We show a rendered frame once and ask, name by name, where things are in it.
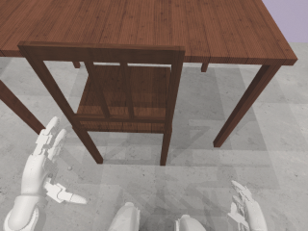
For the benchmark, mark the robot left thigh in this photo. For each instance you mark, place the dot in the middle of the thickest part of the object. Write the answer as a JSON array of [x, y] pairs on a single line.
[[127, 218]]

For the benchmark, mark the robot right thigh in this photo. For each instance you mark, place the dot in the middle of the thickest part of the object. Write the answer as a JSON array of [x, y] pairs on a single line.
[[188, 224]]

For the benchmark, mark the left robot hand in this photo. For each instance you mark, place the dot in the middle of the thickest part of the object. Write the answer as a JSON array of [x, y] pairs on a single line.
[[42, 162]]

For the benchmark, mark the robot thigh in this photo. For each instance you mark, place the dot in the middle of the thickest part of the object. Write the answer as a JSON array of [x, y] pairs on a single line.
[[188, 224], [127, 218]]

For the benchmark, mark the right robot hand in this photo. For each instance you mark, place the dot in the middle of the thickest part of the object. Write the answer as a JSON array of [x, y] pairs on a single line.
[[252, 217]]

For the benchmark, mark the chair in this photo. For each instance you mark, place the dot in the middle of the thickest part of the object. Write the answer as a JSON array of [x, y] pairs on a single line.
[[117, 98]]

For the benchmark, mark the robot left forearm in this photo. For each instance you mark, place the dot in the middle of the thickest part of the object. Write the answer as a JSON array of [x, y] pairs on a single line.
[[28, 213]]

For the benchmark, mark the table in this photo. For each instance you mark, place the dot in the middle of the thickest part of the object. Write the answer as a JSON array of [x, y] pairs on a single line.
[[212, 31]]

